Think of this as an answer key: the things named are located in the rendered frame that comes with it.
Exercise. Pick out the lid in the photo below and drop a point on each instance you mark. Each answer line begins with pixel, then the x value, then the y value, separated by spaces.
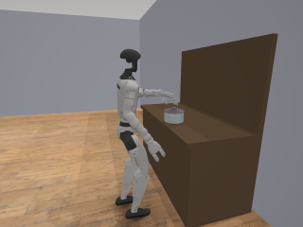
pixel 174 111

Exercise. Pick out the robot right foot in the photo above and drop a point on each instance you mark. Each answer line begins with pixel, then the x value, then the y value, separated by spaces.
pixel 141 212

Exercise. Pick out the robot right hand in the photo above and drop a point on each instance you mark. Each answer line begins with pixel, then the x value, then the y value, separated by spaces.
pixel 154 147

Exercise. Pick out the right robot upper arm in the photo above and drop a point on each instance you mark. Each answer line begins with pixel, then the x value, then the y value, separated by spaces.
pixel 131 90

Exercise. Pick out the right robot forearm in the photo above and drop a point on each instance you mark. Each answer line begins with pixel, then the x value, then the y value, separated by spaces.
pixel 138 127

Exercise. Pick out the left robot upper arm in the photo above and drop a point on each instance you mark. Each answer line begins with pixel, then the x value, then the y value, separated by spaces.
pixel 141 92

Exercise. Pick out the table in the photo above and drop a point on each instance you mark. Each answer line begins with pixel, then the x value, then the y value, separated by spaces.
pixel 211 163

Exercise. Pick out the right robot shin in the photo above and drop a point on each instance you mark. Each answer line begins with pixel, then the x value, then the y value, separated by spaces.
pixel 139 188

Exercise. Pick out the pot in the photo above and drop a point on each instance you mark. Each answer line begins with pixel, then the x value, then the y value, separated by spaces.
pixel 174 118

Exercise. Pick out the left robot forearm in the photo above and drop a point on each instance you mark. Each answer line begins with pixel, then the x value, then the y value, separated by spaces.
pixel 153 92

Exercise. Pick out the robot left hand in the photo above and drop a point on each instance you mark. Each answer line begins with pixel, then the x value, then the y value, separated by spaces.
pixel 172 97

